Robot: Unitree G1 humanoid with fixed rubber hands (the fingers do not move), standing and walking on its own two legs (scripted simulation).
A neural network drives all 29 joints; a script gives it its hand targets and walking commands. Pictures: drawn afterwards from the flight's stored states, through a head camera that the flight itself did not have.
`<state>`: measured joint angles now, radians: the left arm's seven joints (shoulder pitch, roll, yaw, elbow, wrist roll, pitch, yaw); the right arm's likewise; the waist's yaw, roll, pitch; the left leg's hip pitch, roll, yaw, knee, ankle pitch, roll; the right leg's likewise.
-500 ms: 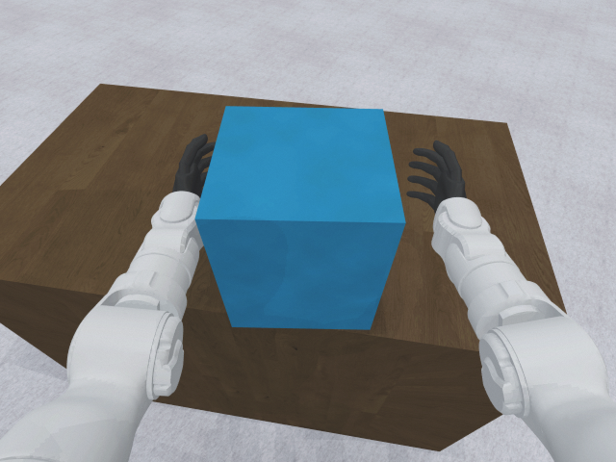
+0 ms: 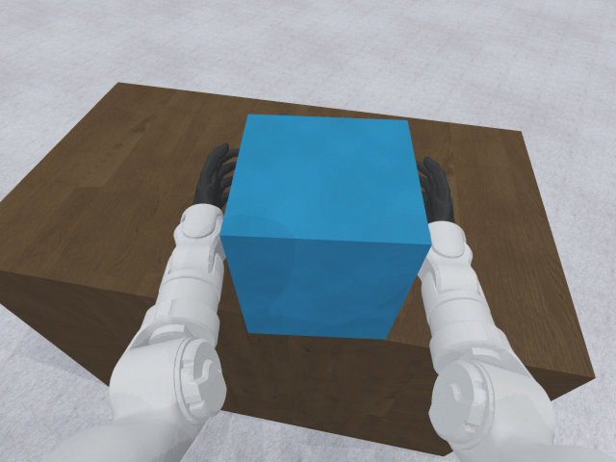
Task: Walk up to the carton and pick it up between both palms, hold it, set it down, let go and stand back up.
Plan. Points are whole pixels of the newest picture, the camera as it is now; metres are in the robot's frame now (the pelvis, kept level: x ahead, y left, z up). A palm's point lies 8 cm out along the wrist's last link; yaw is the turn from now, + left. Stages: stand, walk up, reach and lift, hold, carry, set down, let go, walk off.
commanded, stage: reach and lift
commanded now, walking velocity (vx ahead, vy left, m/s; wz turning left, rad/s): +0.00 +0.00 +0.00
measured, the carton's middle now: (321, 234) +0.40 +0.01 +0.06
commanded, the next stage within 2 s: none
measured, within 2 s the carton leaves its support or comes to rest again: leaves its support in 1.34 s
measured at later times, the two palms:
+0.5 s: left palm (210, 206) +0.42 +0.16 +0.10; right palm (434, 221) +0.40 -0.15 +0.09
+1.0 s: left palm (211, 205) +0.42 +0.16 +0.10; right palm (435, 222) +0.40 -0.15 +0.09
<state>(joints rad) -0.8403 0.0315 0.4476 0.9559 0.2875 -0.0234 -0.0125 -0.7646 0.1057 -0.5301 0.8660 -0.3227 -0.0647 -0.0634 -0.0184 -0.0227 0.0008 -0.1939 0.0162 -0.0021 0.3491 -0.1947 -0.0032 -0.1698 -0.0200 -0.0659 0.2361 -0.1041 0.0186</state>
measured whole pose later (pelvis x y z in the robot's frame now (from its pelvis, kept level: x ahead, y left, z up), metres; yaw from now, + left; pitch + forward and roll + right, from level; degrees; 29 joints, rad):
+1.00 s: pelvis +0.02 +0.00 +0.00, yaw +0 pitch -1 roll -2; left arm -0.72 -0.03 0.39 0.69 0.31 0.15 -0.03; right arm -0.65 0.09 -0.41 0.81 -0.22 -0.11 -0.07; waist -0.02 -0.03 0.04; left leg -0.11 0.02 -0.01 0.36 -0.24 0.00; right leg -0.08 -0.01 -0.07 0.23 -0.13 0.02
